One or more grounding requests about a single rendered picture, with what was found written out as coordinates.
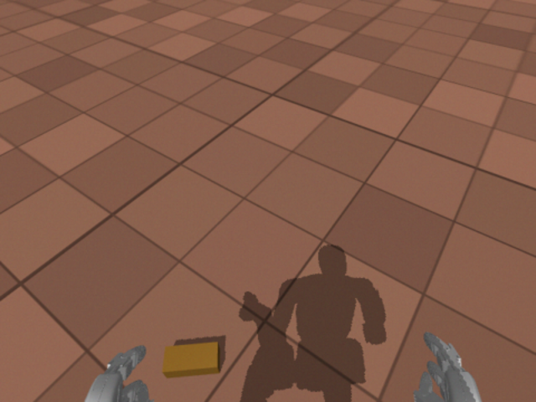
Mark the left robot hand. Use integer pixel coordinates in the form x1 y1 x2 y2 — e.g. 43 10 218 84
85 345 154 402

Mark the carton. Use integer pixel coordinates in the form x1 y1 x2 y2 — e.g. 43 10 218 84
162 342 220 379

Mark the right robot hand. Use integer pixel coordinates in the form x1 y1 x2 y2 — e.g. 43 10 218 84
414 332 482 402

